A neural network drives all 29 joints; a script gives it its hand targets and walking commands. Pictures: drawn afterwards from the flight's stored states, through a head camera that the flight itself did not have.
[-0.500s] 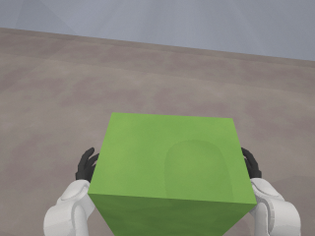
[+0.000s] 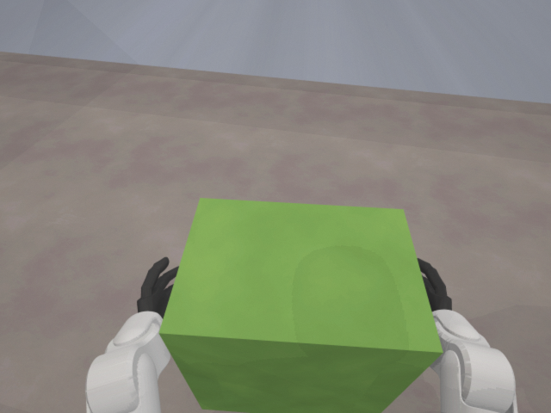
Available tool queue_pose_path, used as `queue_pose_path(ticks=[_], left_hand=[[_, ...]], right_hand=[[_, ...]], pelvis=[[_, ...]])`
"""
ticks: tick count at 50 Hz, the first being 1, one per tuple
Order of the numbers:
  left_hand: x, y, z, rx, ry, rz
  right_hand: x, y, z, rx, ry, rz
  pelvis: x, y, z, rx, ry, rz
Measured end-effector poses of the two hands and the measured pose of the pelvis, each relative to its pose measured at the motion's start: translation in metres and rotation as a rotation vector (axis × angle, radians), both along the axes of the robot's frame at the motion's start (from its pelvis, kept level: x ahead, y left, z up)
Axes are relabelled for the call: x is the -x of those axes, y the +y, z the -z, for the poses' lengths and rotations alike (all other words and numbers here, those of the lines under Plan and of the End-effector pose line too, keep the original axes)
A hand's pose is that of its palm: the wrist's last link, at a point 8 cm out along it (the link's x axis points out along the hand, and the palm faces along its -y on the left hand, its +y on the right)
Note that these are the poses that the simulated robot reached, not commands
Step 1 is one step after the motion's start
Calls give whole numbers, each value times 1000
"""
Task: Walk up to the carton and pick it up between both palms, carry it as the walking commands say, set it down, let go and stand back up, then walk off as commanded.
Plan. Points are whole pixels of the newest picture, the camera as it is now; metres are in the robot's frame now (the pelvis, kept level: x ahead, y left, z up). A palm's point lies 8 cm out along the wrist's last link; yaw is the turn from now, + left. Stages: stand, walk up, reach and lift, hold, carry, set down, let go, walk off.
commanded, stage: hold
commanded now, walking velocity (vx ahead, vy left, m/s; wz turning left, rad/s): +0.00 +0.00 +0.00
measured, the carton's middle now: (292, 319) +0.28 +0.00 +0.01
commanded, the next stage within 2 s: set down in 0.66 s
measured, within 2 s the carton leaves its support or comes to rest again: neither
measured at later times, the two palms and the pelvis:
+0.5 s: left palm (151, 328) +0.23 +0.18 +0.07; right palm (434, 336) +0.24 -0.18 +0.05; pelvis -0.01 -0.01 +0.01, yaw +0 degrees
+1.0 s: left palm (155, 338) +0.24 +0.20 +0.02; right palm (412, 325) +0.27 -0.17 +0.02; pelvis -0.01 -0.01 +0.01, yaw +1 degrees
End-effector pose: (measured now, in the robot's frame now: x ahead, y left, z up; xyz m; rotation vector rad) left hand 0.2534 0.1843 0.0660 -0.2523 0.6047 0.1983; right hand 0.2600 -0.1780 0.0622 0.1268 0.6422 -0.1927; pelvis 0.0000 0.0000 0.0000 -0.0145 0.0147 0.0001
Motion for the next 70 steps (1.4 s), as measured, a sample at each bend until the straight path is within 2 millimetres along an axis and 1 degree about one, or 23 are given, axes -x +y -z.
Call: queue_pose_path(ticks=[1, 4, 6, 8, 11, 15, 17, 22, 24, 31, 38, 43, 48, 52, 60, 64, 70], left_hand=[[-1, 0, 3, -16, 7, 10], [-2, 1, 25, -80, 72, 68], [-1, 1, 30, -106, 90, 97], [-2, 1, 27, -112, 69, 101], [-3, 2, 15, -119, 21, 98], [2, 3, 2, -125, -22, 81], [5, 3, -2, -129, -31, 76], [14, 1, -9, -152, -32, 68], [18, 0, -9, -160, -26, 65], [30, -4, -3, -181, 19, 61], [31, -1, -2, -183, 21, 40], [23, 6, 16, -141, 81, 24], [15, 11, 34, -106, 101, 17], [4, 11, 48, -98, 121, 22], [-15, 9, 60, -122, 86, 31], [-19, 8, 73, -138, 111, 42], [-20, 6, 101, -149, 139, 49]], right_hand=[[-1, 0, 4, 10, 8, -8], [1, 0, 27, 31, 74, -27], [7, 0, 34, 55, 95, -37], [8, 0, 33, 82, 79, -55], [5, 1, 22, 116, 31, -83], [3, 2, 10, 124, -12, -102], [6, 2, 8, 119, -21, -105], [13, 0, 10, 98, -25, -117], [17, -1, 13, 88, -19, -121], [26, -4, 26, 73, 22, -141], [15, -1, 20, 71, 18, -165], [0, 6, 26, 110, 80, -190], [-8, 11, 38, 131, 106, -193], [-14, 10, 53, 112, 128, -176], [-35, 8, 67, 108, 92, -179], [-39, 7, 83, 96, 116, -180], [-42, 5, 111, 97, 143, -188]], pelvis=[[1, 0, -1, 0, -19, -1], [0, 0, -5, 0, -64, -2], [-1, 0, -7, 0, -73, -3], [-2, 0, -8, 0, -79, -3], [-3, 0, -10, 0, -104, -4], [-3, -2, -12, -4, -147, -6], [-2, -3, -12, -6, -165, -7], [4, -5, -12, -9, -195, -7], [6, -6, -12, -10, -202, -7], [15, -9, -12, -13, -214, -11], [18, -10, -12, -14, -218, -14], [18, -10, -12, -14, -215, -17], [14, -9, -12, -12, -177, -19], [9, -8, -13, -11, -132, -22], [-1, -8, -14, -11, -45, -21], [-4, -8, -14, -11, 8, -21], [-5, -10, -11, -12, 122, -21]])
